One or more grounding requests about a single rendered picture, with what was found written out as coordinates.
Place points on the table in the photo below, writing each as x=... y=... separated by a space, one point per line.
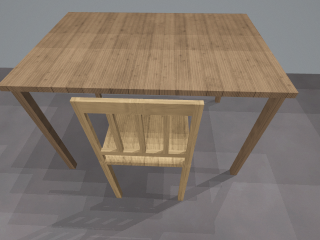
x=138 y=53

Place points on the chair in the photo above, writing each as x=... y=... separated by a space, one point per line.
x=142 y=132

